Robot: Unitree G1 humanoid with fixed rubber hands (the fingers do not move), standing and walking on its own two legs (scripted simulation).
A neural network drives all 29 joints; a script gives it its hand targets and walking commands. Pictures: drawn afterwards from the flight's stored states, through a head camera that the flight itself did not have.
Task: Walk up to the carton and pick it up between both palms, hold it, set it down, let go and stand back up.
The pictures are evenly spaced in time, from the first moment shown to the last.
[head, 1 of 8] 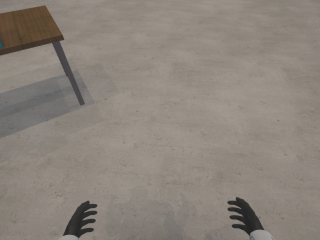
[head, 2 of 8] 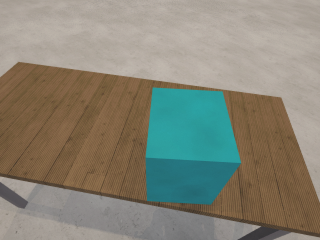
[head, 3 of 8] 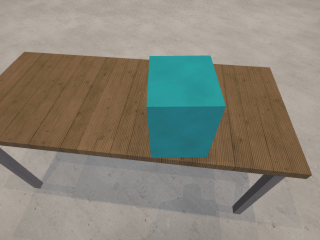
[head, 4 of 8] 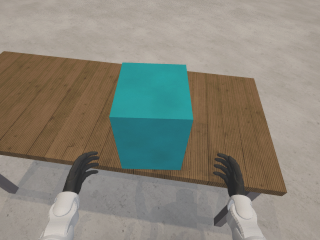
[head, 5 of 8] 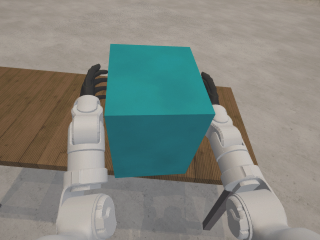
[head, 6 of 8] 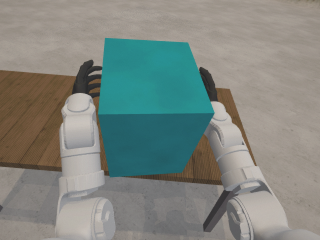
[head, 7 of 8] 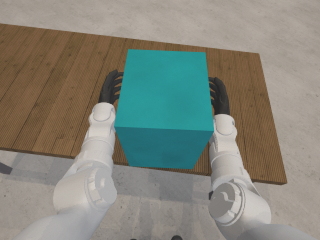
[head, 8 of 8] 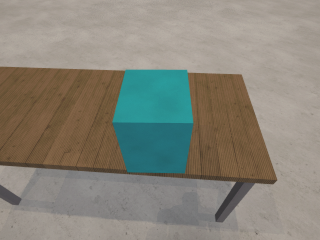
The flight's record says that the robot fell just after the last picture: no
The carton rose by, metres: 0.17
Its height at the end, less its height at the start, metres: +0.00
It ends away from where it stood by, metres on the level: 0.05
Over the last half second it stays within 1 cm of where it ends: yes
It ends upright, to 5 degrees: yes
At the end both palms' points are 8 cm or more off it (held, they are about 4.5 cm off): yes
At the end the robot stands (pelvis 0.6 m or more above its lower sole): yes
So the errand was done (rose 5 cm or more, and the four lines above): yes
